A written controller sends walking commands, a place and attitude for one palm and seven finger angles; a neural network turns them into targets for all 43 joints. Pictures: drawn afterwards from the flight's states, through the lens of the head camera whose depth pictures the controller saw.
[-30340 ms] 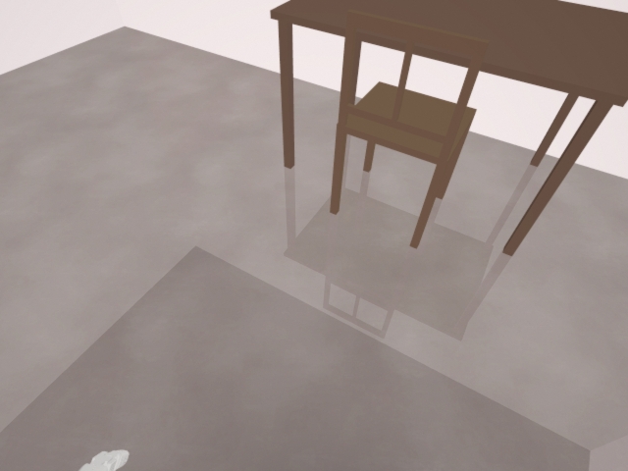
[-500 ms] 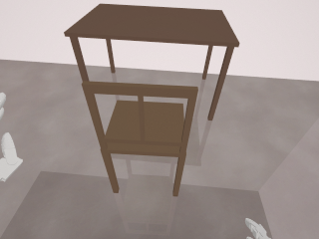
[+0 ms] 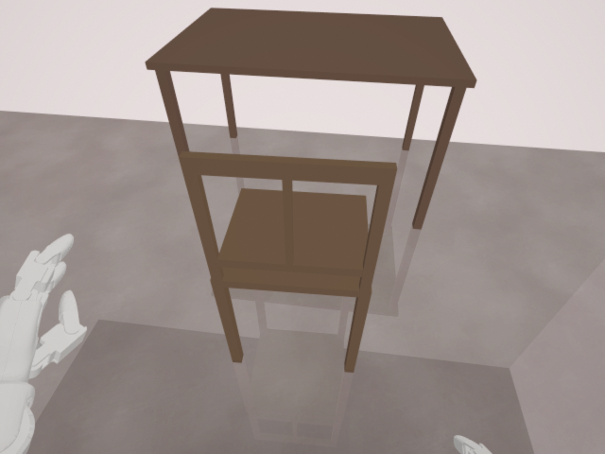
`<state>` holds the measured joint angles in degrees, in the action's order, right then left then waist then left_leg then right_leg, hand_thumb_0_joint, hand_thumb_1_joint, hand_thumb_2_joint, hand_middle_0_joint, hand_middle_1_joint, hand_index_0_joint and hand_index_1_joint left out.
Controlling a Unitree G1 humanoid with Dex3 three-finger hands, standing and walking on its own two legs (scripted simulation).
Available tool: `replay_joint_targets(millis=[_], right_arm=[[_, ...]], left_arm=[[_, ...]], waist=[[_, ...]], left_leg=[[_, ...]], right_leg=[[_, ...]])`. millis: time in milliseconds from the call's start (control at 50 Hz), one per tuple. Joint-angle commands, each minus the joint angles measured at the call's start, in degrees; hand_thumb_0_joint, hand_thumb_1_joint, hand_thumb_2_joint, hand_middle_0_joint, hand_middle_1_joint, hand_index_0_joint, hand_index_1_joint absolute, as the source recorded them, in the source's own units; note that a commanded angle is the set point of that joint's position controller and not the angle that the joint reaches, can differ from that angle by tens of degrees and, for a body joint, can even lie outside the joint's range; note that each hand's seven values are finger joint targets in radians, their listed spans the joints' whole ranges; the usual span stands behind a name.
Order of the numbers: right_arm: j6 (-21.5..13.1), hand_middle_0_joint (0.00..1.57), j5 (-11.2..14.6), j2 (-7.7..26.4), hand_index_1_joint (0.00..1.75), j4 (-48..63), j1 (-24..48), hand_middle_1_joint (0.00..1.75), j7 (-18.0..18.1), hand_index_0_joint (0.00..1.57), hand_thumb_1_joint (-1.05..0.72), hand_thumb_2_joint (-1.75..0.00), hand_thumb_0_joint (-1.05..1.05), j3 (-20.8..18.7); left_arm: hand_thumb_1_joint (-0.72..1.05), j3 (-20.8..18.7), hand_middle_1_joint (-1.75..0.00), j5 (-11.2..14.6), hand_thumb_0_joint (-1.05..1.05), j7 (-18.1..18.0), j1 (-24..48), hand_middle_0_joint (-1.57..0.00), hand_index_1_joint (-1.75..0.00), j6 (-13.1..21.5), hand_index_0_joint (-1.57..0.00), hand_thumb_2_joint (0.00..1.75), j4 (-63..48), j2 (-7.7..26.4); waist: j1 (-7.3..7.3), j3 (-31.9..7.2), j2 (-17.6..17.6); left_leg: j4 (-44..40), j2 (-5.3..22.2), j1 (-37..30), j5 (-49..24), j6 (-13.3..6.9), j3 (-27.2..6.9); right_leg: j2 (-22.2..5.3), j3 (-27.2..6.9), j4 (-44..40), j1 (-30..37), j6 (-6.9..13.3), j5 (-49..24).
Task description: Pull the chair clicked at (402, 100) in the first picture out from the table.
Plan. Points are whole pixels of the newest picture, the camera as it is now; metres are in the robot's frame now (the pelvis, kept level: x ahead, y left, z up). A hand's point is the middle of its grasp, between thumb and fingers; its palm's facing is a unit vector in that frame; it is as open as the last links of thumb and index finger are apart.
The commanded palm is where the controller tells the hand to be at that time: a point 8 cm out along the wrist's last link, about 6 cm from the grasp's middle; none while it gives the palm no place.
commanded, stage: let the arm hang, fingers relaxed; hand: left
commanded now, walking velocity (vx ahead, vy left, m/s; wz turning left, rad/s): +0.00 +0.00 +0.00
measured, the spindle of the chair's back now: (288, 224) +0.61 +0.07 -0.08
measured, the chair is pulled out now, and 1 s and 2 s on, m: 0.59 0.59 0.59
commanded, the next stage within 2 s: look to check the result in 1.02 s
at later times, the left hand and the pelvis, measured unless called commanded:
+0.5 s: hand out of the picture +0.01 +0.20 -0.15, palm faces -0.03 -0.97 -0.25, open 7.2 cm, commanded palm none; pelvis +0.00 +0.00 +0.01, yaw -1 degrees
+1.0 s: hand out of the picture +0.00 +0.15 -0.15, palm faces -0.04 -0.98 -0.19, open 7.3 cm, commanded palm none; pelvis -0.01 -0.01 +0.02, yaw -2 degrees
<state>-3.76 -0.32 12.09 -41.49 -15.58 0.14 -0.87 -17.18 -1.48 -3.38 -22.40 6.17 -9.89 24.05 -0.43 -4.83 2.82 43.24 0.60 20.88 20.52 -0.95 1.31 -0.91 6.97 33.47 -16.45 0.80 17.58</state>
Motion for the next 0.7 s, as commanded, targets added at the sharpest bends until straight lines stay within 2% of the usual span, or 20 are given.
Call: replay_joint_targets(millis=[0,20,40,60,80,100,120,140,180,200,220,260,280,340,380,400,480,620,680], right_arm=[[1.64,0.20,-1.50,6.38,0.30,3.09,-0.82,0.30,-0.89,0.20,-0.90,-0.90,0.00,-1.90],[1.51,0.20,-2.06,7.89,0.30,3.34,1.26,0.30,-0.59,0.20,-0.90,-0.90,0.00,-1.96],[1.43,0.20,-2.33,8.15,0.30,3.56,3.15,0.30,-0.25,0.20,-0.90,-0.90,0.00,-1.62],[1.45,0.20,-2.63,8.11,0.30,2.94,2.56,0.30,0.36,0.20,-0.90,-0.90,0.00,-1.28],[1.52,0.20,-2.32,7.81,0.30,1.49,1.65,0.30,0.69,0.20,-0.90,-0.90,0.00,-1.03],[1.55,0.20,-1.94,7.52,0.30,0.06,0.98,0.30,0.96,0.20,-0.90,-0.90,0.00,-0.75],[1.69,0.20,-1.46,7.22,0.30,-1.18,0.85,0.30,1.05,0.20,-0.90,-0.90,0.00,-0.61],[1.74,0.20,-1.24,6.62,0.30,-2.03,0.88,0.30,1.08,0.20,-0.90,-0.90,0.00,-0.34],[1.72,0.20,-0.99,5.61,0.30,-4.54,-0.79,0.30,1.29,0.20,-0.90,-0.90,0.00,-0.02],[1.74,0.20,-0.86,5.08,0.30,-5.62,-1.58,0.30,1.41,0.20,-0.90,-0.90,0.00,0.13],[1.76,0.20,-1.13,3.98,0.30,-6.23,-2.53,0.30,1.65,0.20,-0.90,-0.90,0.00,-0.12],[2.33,0.20,-0.95,3.77,0.30,-7.07,-3.13,0.30,1.84,0.20,-0.90,-0.90,0.00,-0.02],[2.50,0.20,-0.80,3.55,0.30,-7.60,-3.09,0.30,1.83,0.20,-0.90,-0.90,0.00,-0.03],[3.01,0.20,-0.52,3.52,0.30,-8.90,-4.04,0.30,1.64,0.20,-0.90,-0.90,0.00,-0.11],[3.17,0.20,-0.46,3.61,0.30,-10.23,-4.74,0.30,1.54,0.20,-0.90,-0.90,0.00,-0.14],[3.28,0.20,-0.47,3.67,0.30,-10.79,-5.20,0.30,1.49,0.20,-0.90,-0.90,0.00,-0.13],[3.27,0.20,-0.49,3.35,0.30,-12.94,-6.41,0.30,1.39,0.20,-0.90,-0.90,0.00,0.18],[3.07,0.20,-0.38,2.09,0.30,-15.91,-7.97,0.30,1.45,0.20,-0.90,-0.90,0.00,0.68],[2.98,0.20,-0.36,1.28,0.30,-16.88,-8.07,0.30,1.52,0.20,-0.90,-0.90,0.00,0.91]], left_arm=[[0.90,11.89,-0.30,-0.55,0.00,3.19,1.89,-0.20,-0.30,-7.18,-0.20,0.90,22.13,-6.97],[0.90,12.46,-0.30,-0.47,0.00,3.13,2.32,-0.20,-0.30,-7.21,-0.20,0.90,24.64,-7.37],[0.90,12.91,-0.30,-0.41,0.00,3.01,3.27,-0.20,-0.30,-7.22,-0.20,0.90,27.41,-7.36],[0.90,12.79,-0.30,-0.35,0.00,2.82,3.81,-0.20,-0.30,-6.97,-0.20,0.90,30.31,-6.95],[0.90,13.02,-0.30,-0.37,0.00,2.65,4.14,-0.20,-0.30,-7.22,-0.20,0.90,33.90,-6.51],[0.90,13.36,-0.30,-0.28,0.00,2.48,3.82,-0.20,-0.30,-7.05,-0.20,0.90,37.55,-6.28],[0.90,13.86,-0.30,0.03,0.00,2.40,3.41,-0.20,-0.30,-6.98,-0.20,0.90,41.04,-6.01],[0.90,14.45,-0.30,0.26,0.00,2.33,3.04,-0.20,-0.30,-6.70,-0.20,0.90,44.12,-5.22],[0.90,15.09,-0.30,0.67,0.00,2.22,2.88,-0.20,-0.30,-6.08,-0.20,0.90,49.48,-4.93],[0.90,15.48,-0.30,0.88,0.00,2.14,2.14,-0.20,-0.30,-5.90,-0.20,0.90,51.78,-5.11],[0.90,14.69,-0.30,0.55,0.00,1.87,1.26,-0.20,-0.30,-5.91,-0.20,0.90,52.64,-7.16],[0.90,15.34,-0.30,0.78,0.00,1.69,2.23,-0.20,-0.30,-6.23,-0.20,0.90,54.43,-7.33],[0.90,15.70,-0.30,0.89,0.00,1.76,2.69,-0.20,-0.30,-6.32,-0.20,0.90,55.62,-7.31],[0.90,16.51,-0.30,0.89,0.00,1.96,3.92,-0.20,-0.30,-6.47,-0.20,0.90,58.77,-7.32],[0.90,16.83,-0.30,0.93,0.00,1.95,3.94,-0.20,-0.30,-6.42,-0.20,0.90,60.57,-7.56],[0.90,17.12,-0.30,0.99,0.00,1.92,4.04,-0.20,-0.30,-6.45,-0.20,0.90,61.41,-7.68],[0.90,17.47,-0.30,1.14,0.00,1.69,3.27,-0.20,-0.30,-6.29,-0.20,0.90,63.70,-7.47],[0.90,17.98,-0.30,1.23,0.00,1.38,2.38,-0.20,-0.30,-5.91,-0.20,0.90,66.43,-8.07],[0.90,18.03,-0.30,1.25,0.00,1.26,1.77,-0.20,-0.30,-5.75,-0.20,0.90,67.20,-8.45]], waist=[[-1.73,4.74,-10.20],[-0.32,6.03,-6.19],[0.91,6.73,-5.26],[1.23,5.15,-6.43],[0.97,4.04,-4.94],[1.22,3.13,-4.13],[1.32,3.19,-2.18],[1.35,3.64,-0.39],[0.59,1.28,5.18],[0.52,0.02,7.57],[0.27,-1.43,10.46],[0.10,-1.09,11.43],[0.20,0.23,10.35],[0.18,6.14,0.37],[0.12,7.81,-4.29],[-0.07,8.83,-5.23],[-0.08,7.98,-3.47],[-0.05,7.76,-5.07],[0.15,8.58,-2.86]], left_leg=[[-11.47,5.86,-2.31,-12.21,-3.43,-9.84],[-15.18,9.01,0.10,-16.63,-5.24,-13.99],[-17.03,9.65,1.71,-21.22,-5.71,-14.72],[-15.65,8.50,-0.20,-31.64,-5.38,-13.91],[-15.52,7.92,-1.64,-36.20,-4.68,-13.30],[-15.01,6.87,-3.27,-39.08,-3.71,-11.14],[-15.59,5.98,-4.01,-34.16,-2.82,-8.76],[-15.87,5.02,-4.93,-30.98,-2.43,-7.88],[-16.17,4.21,-9.34,-29.76,-1.57,-5.30],[-16.54,4.23,-11.37,-28.96,-1.41,-4.61],[-17.17,4.63,-12.80,-28.45,-1.59,-4.55],[-18.71,5.45,-13.25,-26.24,-2.25,-5.14],[-19.44,5.61,-12.50,-24.40,-2.36,-5.21],[-22.08,5.94,-8.30,-15.41,-2.72,-6.17],[-22.82,5.87,-8.08,-12.45,-2.78,-6.04],[-23.46,5.82,-8.11,-10.47,-2.81,-6.04],[-24.51,5.70,-9.29,-9.93,-2.86,-5.44],[-24.51,5.49,-10.95,-12.42,-2.76,-4.47],[-24.45,5.40,-10.94,-13.55,-2.70,-4.07]], right_leg=[[-6.45,-5.68,1.60,-8.30,1.68,-5.30],[-3.93,-5.58,3.06,-6.03,0.10,-5.62],[-3.18,-6.12,2.63,-2.75,-0.27,-7.02],[-3.21,-6.06,2.13,1.03,0.07,-13.78],[-3.37,-6.38,1.86,3.10,0.58,-16.68],[-3.57,-7.22,0.74,5.29,1.23,-20.09],[-3.97,-8.14,-1.62,6.45,1.86,-18.88],[-4.53,-8.96,-3.44,6.64,2.37,-19.65],[-5.57,-9.67,-4.78,7.86,3.15,-21.36],[-5.58,-9.51,-5.61,8.17,3.17,-20.48],[-5.25,-8.45,-6.27,8.48,3.03,-18.91],[-4.34,-6.78,-7.81,8.49,2.11,-14.78],[-4.20,-6.66,-8.57,8.22,1.91,-13.42],[-4.62,-6.96,-11.38,6.82,1.97,-9.71],[-5.24,-7.70,-12.61,5.96,2.09,-8.60],[-5.35,-7.90,-13.25,5.00,2.13,-7.09],[-5.55,-8.43,-13.53,5.03,1.97,-6.32],[-5.96,-9.02,-14.05,4.57,2.04,-7.72],[-6.04,-9.28,-14.16,4.18,2.19,-8.39]])
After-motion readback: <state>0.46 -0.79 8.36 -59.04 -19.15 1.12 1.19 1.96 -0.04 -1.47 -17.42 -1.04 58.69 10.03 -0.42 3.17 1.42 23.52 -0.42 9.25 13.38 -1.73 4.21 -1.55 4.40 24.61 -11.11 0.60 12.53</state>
